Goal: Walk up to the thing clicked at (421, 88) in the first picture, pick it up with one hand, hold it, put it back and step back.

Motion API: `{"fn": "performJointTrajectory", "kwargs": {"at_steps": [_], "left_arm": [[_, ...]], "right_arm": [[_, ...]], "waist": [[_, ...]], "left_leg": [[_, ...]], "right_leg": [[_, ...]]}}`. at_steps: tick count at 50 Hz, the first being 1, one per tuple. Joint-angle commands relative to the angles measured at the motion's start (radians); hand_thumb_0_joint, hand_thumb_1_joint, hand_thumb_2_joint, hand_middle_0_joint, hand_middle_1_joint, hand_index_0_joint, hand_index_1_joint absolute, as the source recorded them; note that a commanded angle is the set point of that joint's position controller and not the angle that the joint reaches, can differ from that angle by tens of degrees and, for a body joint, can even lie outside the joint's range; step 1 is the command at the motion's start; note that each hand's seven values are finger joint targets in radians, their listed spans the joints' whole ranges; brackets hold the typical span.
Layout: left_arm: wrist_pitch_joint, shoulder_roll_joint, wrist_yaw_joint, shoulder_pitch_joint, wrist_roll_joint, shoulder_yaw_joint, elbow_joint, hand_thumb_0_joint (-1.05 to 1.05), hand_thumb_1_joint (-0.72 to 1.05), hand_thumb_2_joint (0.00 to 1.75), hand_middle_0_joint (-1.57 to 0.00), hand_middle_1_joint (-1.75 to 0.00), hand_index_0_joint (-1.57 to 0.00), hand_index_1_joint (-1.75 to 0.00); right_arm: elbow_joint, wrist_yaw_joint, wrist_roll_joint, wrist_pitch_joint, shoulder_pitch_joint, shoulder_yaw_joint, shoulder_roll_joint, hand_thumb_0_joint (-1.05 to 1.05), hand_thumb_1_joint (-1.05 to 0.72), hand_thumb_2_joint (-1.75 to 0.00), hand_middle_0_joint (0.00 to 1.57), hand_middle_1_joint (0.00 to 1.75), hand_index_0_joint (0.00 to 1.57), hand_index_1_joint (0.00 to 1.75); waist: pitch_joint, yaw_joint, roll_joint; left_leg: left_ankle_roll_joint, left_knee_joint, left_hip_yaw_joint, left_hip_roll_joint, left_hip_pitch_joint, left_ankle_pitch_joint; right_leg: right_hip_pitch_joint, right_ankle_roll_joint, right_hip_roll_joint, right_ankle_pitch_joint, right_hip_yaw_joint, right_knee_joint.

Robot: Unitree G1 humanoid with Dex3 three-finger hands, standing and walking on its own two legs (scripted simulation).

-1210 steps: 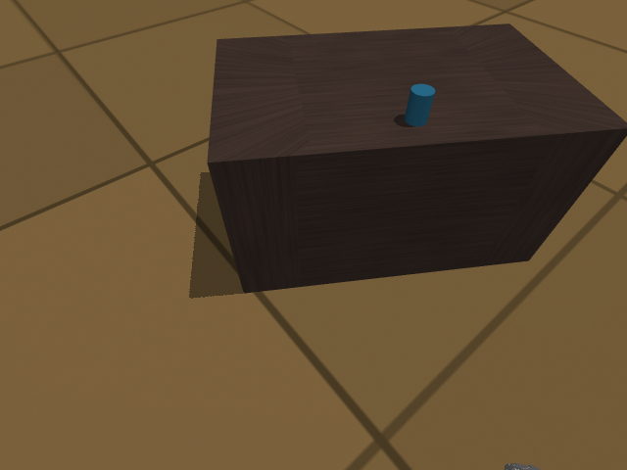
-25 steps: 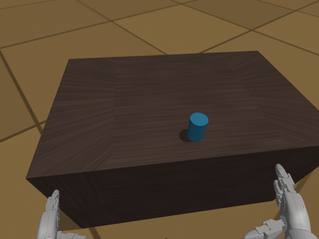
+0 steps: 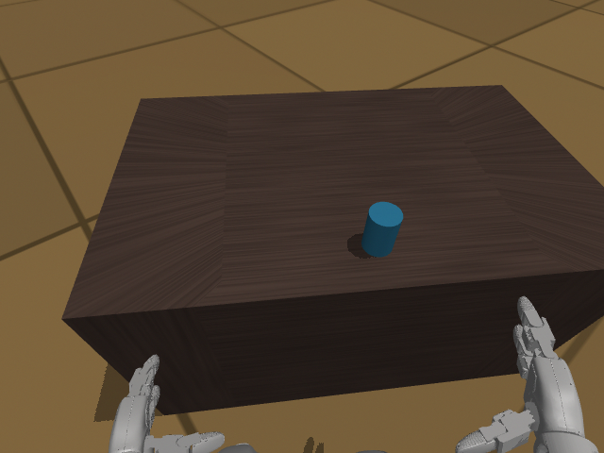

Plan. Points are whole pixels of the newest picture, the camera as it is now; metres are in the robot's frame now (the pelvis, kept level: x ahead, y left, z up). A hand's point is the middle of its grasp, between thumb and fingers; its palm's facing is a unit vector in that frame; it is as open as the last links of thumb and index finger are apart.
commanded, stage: home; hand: right
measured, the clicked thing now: (381, 230) +0.49 -0.17 -0.05
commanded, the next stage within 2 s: none
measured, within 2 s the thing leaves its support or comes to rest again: neither
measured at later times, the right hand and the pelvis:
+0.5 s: hand (433, 389) +0.20 -0.19 -0.07, palm faces +0.10 +0.97 -0.23, open 17.4 cm; pelvis +0.02 -0.01 -0.01, yaw +0 degrees
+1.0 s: hand (486, 452) +0.13 -0.26 -0.13, palm faces -0.04 +0.92 -0.39, open 17.3 cm; pelvis +0.02 -0.01 +0.00, yaw +0 degrees
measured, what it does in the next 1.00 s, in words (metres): stands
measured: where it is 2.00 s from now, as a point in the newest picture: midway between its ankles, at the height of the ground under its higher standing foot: outside the picture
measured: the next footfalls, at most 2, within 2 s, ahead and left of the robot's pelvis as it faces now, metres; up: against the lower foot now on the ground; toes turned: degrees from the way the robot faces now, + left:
none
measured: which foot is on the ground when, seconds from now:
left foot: down 0.00-1.00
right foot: down 0.00-1.00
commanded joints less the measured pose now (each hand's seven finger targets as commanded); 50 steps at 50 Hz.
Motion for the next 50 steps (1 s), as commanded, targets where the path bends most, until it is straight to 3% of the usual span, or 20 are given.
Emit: {"fn": "performJointTrajectory", "kwargs": {"at_steps": [1, 4, 6, 7, 10, 13, 17, 18, 19, 20, 22, 23, 32, 33, 34, 35, 36, 41, 46, 50], "left_arm": [[-0.064, 0.153, 0.001, -0.114, 0.012, 0.078, -0.129, 0.00, 0.43, 0.63, -0.15, -0.22, -0.15, -0.22], [-0.068, 0.235, 0.014, -0.077, 0.013, 0.157, -0.189, 0.00, 0.56, 0.70, -0.17, -0.24, -0.16, -0.24], [-0.067, 0.159, 0.009, -0.076, 0.010, 0.083, -0.200, 0.00, 0.70, 0.79, -0.18, -0.26, -0.18, -0.26], [-0.061, 0.185, 0.017, -0.060, 0.011, 0.113, -0.191, 0.00, 0.76, 0.82, -0.19, -0.27, -0.18, -0.27], [-0.051, 0.066, 0.016, -0.108, 0.009, -0.024, -0.224, 0.00, 0.85, 0.87, -0.20, -0.29, -0.19, -0.29], [-0.045, 0.021, 0.019, -0.106, 0.010, -0.064, -0.207, 0.00, 0.88, 0.89, -0.20, -0.29, -0.20, -0.29], [-0.022, 0.106, 0.022, -0.045, 0.019, 0.003, -0.192, 0.00, 0.89, 0.90, -0.20, -0.30, -0.20, -0.30], [-0.016, 0.149, 0.023, -0.033, 0.017, 0.046, -0.186, 0.00, 0.89, 0.90, -0.20, -0.30, -0.20, -0.30], [-0.017, 0.180, 0.021, -0.103, 0.015, 0.031, -0.023, 0.00, 0.90, 0.90, -0.20, -0.30, -0.20, -0.30], [-0.020, 0.157, 0.023, -0.107, 0.011, 0.012, -0.057, 0.00, 0.90, 0.90, -0.20, -0.30, -0.20, -0.30], [-0.020, 0.133, 0.019, -0.126, 0.007, -0.004, -0.052, 0.00, 0.90, 0.90, -0.20, -0.30, -0.20, -0.30], [-0.019, 0.133, 0.017, -0.137, 0.007, -0.006, -0.044, 0.00, 0.90, 0.90, -0.20, -0.30, -0.20, -0.30], [-0.018, 0.159, 0.030, -0.151, 0.006, 0.020, 0.005, 0.00, 0.90, 0.90, -0.20, -0.30, -0.20, -0.30], [-0.020, 0.165, 0.033, -0.142, 0.007, 0.023, 0.024, 0.00, 0.90, 0.90, -0.20, -0.30, -0.20, -0.30], [0.024, 0.340, 0.000, -0.148, 0.113, 0.049, 0.221, 0.00, 0.90, 0.90, -0.20, -0.30, -0.20, -0.30], [0.047, 0.334, -0.012, -0.146, 0.120, 0.059, 0.240, 0.00, 0.90, 0.90, -0.20, -0.30, -0.20, -0.30], [0.053, 0.327, -0.018, -0.148, 0.116, 0.053, 0.245, 0.00, 0.90, 0.90, -0.20, -0.30, -0.20, -0.30], [0.059, 0.328, -0.052, -0.188, 0.066, 0.037, 0.299, 0.00, 0.90, 0.90, -0.20, -0.30, -0.20, -0.30], [0.070, 0.348, -0.059, -0.215, 0.072, 0.032, 0.373, 0.00, 0.90, 0.90, -0.20, -0.30, -0.20, -0.30], [0.076, 0.360, -0.064, -0.210, 0.064, 0.032, 0.429, 0.00, 0.90, 0.90, -0.20, -0.30, -0.20, -0.30]], "right_arm": [[-0.105, -0.001, -0.009, -0.047, -0.066, -0.011, -0.114, 0.00, 0.53, -0.07, 0.06, 0.06, 0.06, 0.06], [-0.004, -0.009, -0.021, -0.029, -0.065, 0.002, -0.108, 0.00, 0.56, -0.05, 0.05, 0.05, 0.05, 0.05], [0.078, -0.008, -0.028, -0.015, -0.100, 0.049, -0.066, 0.00, 0.57, -0.04, 0.05, 0.05, 0.05, 0.05], [0.051, -0.015, -0.031, -0.013, -0.141, 0.038, -0.092, 0.00, 0.58, -0.04, 0.05, 0.05, 0.05, 0.05], [0.102, -0.020, -0.036, -0.003, -0.214, 0.097, -0.057, 0.00, 0.58, -0.04, 0.05, 0.05, 0.05, 0.05], [0.117, -0.027, -0.038, 0.007, -0.247, 0.123, -0.049, 0.00, 0.56, -0.05, 0.05, 0.05, 0.05, 0.05], [0.112, -0.046, -0.036, 0.039, -0.161, 0.057, -0.130, 0.00, 0.54, -0.06, 0.05, 0.05, 0.05, 0.05], [0.182, -0.048, -0.035, 0.055, -0.104, 0.047, -0.136, 0.00, 0.54, -0.06, 0.05, 0.06, 0.05, 0.06], [0.156, -0.068, -0.034, 0.070, -0.039, -0.001, -0.128, 0.00, 0.58, -0.04, 0.05, 0.05, 0.05, 0.05], [0.108, -0.068, -0.034, 0.076, -0.087, 0.049, -0.106, 0.00, 0.56, -0.05, 0.05, 0.05, 0.05, 0.05], [0.163, -0.065, -0.030, 0.098, -0.054, 0.092, -0.055, 0.00, 0.54, -0.06, 0.05, 0.05, 0.05, 0.05], [0.198, -0.059, -0.027, 0.105, -0.061, 0.148, 0.001, 0.00, 0.55, -0.06, 0.05, 0.05, 0.05, 0.05], [0.021, -0.082, -0.034, 0.136, -0.182, 0.100, -0.084, 0.00, 0.56, -0.05, 0.05, 0.05, 0.05, 0.05], [0.054, -0.085, -0.037, 0.148, -0.156, 0.102, -0.078, 0.00, 0.55, -0.06, 0.05, 0.05, 0.05, 0.05], [0.390, -0.046, -0.140, 0.117, -0.221, 0.058, -0.272, 0.00, 0.53, -0.06, 0.05, 0.05, 0.05, 0.05], [0.434, -0.028, -0.139, 0.109, -0.189, 0.058, -0.261, 0.00, 0.54, -0.06, 0.05, 0.05, 0.05, 0.05], [0.449, -0.020, -0.132, 0.102, -0.194, 0.062, -0.252, 0.00, 0.56, -0.05, 0.05, 0.05, 0.05, 0.05], [0.583, 0.005, -0.094, 0.085, -0.251, 0.092, -0.244, 0.00, 0.54, -0.06, 0.05, 0.06, 0.05, 0.06], [0.717, 0.012, -0.093, 0.090, -0.320, 0.095, -0.272, 0.00, 0.52, -0.07, 0.06, 0.06, 0.06, 0.06], [0.815, 0.013, -0.090, 0.091, -0.324, 0.101, -0.295, 0.00, 0.52, -0.07, 0.06, 0.06, 0.06, 0.06]], "waist": [[-0.006, 0.033, -0.043], [-0.095, 0.066, 0.034], [-0.100, 0.063, 0.081], [-0.134, 0.062, 0.070], [-0.127, 0.038, 0.050], [-0.149, 0.030, -0.017], [-0.197, 0.006, -0.103], [-0.160, 0.017, -0.077], [-0.156, -0.003, -0.070], [-0.134, 0.026, -0.073], [-0.075, 0.037, -0.009], [-0.031, 0.054, 0.030], [-0.174, 0.062, 0.036], [-0.152, 0.063, 0.027], [-0.169, 0.039, 0.004], [-0.205, 0.039, 0.005], [-0.196, 0.045, 0.010], [-0.096, 0.039, 0.009], [0.019, 0.040, -0.018], [0.021, 0.040, -0.007]], "left_leg": [[0.002, -0.127, 0.031, -0.022, 0.058, -0.063], [-0.004, -0.105, 0.040, -0.026, 0.078, 0.015], [-0.006, -0.094, 0.045, -0.027, 0.079, 0.027], [-0.006, -0.086, 0.040, -0.022, 0.090, 0.057], [-0.001, -0.078, 0.028, -0.017, 0.084, -0.001], [0.001, -0.073, 0.010, -0.007, 0.093, 0.006], [0.008, -0.041, 0.018, -0.009, 0.141, 0.156], [0.005, -0.043, 0.022, -0.014, 0.125, 0.160], [0.009, -0.030, 0.031, -0.030, 0.136, 0.137], [0.006, -0.042, 0.024, -0.027, 0.127, 0.132], [0.002, -0.050, 0.034, -0.032, 0.103, 0.112], [-0.001, -0.052, 0.035, -0.034, 0.066, 0.093], [-0.001, -0.011, 0.025, -0.037, 0.083, 0.179], [0.000, -0.006, 0.026, -0.037, 0.069, 0.155], [0.051, 0.029, -0.067, 0.050, 0.194, 0.209], [0.081, 0.029, -0.079, 0.060, 0.203, 0.241], [0.093, 0.033, -0.096, 0.065, 0.191, 0.282], [0.074, -0.003, -0.067, 0.048, 0.154, 0.234], [0.064, -0.069, -0.082, 0.047, 0.146, 0.128], [0.063, -0.138, -0.095, 0.061, 0.204, 0.111]], "right_leg": [[-0.123, -0.038, 0.032, -0.009, -0.057, -0.152], [-0.082, -0.040, 0.025, 0.055, -0.046, -0.121], [-0.092, -0.043, 0.021, 0.073, -0.038, -0.102], [-0.077, -0.043, 0.022, 0.103, -0.040, -0.088], [-0.122, -0.042, 0.023, 0.052, -0.043, -0.087], [-0.140, -0.038, 0.032, 0.049, -0.064, -0.072], [-0.109, -0.019, 0.034, 0.215, -0.066, -0.056], [-0.121, -0.020, 0.031, 0.219, -0.064, -0.058], [-0.127, -0.021, 0.023, 0.203, -0.045, -0.044], [-0.127, -0.025, 0.025, 0.178, -0.055, -0.043], [-0.162, -0.032, 0.020, 0.150, -0.051, -0.042], [-0.188, -0.036, 0.018, 0.123, -0.051, -0.040], [-0.112, -0.039, 0.011, 0.217, -0.037, 0.009], [-0.128, -0.038, 0.011, 0.196, -0.036, 0.004], [-0.045, -0.087, -0.051, 0.335, 0.041, 0.002], [-0.023, -0.095, -0.046, 0.345, 0.031, 0.027], [-0.015, -0.096, -0.048, 0.365, 0.033, 0.028], [-0.013, -0.098, -0.053, 0.288, 0.071, -0.047], [-0.045, -0.107, -0.052, 0.113, 0.110, -0.155], [-0.011, -0.101, -0.049, 0.093, 0.108, -0.202]]}}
